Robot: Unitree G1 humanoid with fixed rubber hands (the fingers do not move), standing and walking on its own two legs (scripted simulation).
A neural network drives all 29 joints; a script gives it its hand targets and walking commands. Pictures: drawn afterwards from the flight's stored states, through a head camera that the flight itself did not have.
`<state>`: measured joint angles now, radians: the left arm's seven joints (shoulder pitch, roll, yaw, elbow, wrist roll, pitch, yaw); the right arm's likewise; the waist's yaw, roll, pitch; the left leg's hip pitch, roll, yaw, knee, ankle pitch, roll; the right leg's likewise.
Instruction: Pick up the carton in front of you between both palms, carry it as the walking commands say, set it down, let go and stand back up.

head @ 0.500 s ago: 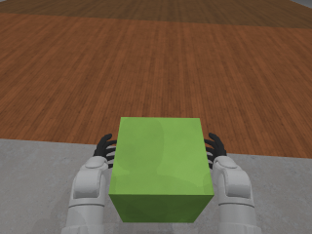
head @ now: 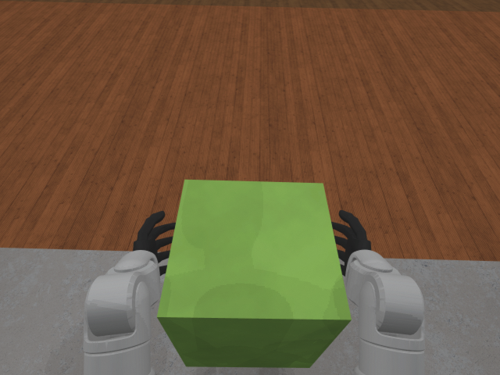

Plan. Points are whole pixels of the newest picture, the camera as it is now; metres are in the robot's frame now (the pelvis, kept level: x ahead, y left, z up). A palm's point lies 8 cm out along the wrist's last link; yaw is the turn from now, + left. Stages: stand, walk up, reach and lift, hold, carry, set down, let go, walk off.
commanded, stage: carry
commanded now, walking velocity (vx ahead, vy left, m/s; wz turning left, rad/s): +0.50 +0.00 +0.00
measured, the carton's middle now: (251, 279) +0.28 +0.01 +0.02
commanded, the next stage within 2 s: none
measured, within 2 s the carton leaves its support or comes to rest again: neither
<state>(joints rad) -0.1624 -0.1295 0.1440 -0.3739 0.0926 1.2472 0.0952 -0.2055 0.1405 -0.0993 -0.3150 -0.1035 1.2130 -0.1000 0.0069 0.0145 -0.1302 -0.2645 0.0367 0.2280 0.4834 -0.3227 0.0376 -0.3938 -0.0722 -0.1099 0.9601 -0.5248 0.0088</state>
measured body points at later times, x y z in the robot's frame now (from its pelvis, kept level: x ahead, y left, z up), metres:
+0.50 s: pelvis +0.33 -0.03 +0.01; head +0.35 -0.05 +0.46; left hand +0.58 +0.15 +0.07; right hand +0.63 -0.15 +0.07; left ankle +0.37 +0.12 -0.67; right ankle +0.27 -0.10 -0.74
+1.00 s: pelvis +0.66 +0.03 +0.01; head +0.70 +0.04 +0.46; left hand +1.00 +0.18 +0.14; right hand +1.00 -0.12 +0.15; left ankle +0.63 +0.10 -0.74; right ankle +0.75 -0.11 -0.67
